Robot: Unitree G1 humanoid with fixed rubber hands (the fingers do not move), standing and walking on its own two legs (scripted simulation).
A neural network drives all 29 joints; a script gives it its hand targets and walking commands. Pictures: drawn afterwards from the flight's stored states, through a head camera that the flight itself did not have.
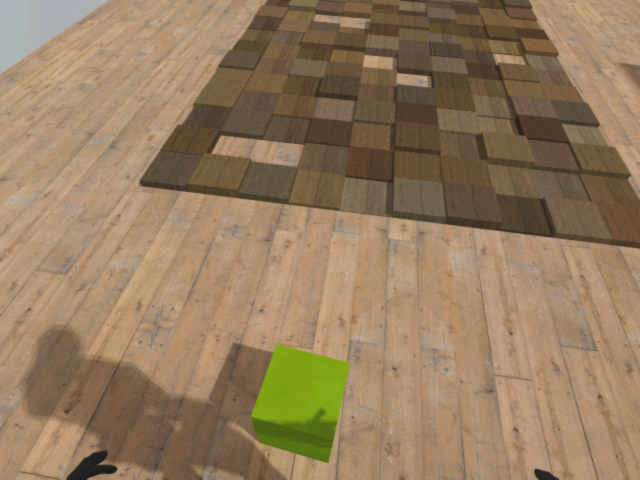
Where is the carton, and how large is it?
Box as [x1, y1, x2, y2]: [251, 344, 349, 462]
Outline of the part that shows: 277,344 251,415 259,442 328,462 349,363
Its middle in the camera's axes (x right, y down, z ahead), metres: -0.05 +0.46 +1.10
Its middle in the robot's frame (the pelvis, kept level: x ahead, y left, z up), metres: +0.42 +0.04 -0.66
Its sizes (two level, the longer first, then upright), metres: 0.210 0.200 0.250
